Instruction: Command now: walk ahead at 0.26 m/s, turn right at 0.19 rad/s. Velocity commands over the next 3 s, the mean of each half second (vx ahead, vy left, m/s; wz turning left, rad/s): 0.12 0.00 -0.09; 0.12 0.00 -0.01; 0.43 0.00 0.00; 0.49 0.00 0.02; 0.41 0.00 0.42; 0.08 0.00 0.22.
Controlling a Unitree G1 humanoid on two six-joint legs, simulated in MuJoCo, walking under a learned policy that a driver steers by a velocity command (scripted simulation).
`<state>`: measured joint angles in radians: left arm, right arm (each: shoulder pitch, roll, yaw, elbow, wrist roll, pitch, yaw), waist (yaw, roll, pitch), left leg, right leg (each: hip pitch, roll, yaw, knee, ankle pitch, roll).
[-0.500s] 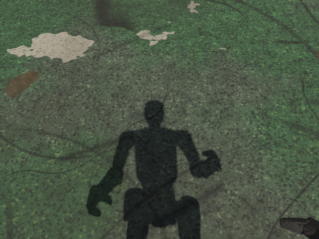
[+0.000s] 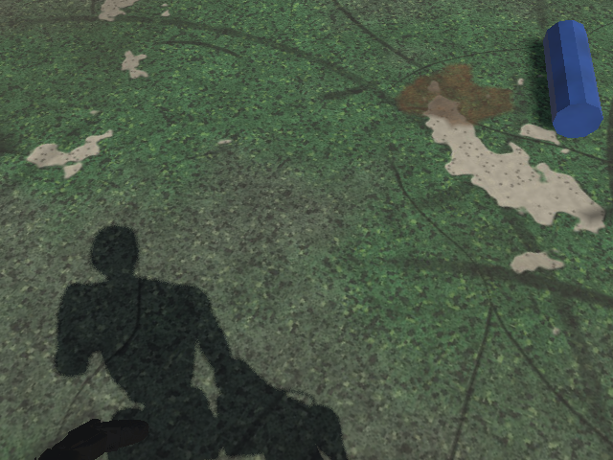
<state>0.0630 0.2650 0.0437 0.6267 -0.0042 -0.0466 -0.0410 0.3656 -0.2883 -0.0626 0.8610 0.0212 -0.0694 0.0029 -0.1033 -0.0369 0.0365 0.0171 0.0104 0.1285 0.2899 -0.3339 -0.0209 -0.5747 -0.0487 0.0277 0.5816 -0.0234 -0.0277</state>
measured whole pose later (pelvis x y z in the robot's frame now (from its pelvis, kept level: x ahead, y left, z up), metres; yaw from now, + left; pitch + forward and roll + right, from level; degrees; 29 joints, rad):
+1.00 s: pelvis +0.19 -0.01 -0.01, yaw +0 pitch +0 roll +0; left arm 0.25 0.24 0.05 1.03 -0.03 -0.07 0.00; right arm 0.29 -0.25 -0.03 1.02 0.03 -0.07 -0.01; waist 0.00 0.02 -0.01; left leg -0.19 0.02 -0.02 0.64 -0.45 0.01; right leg -0.24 0.02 0.00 0.65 -0.41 -0.04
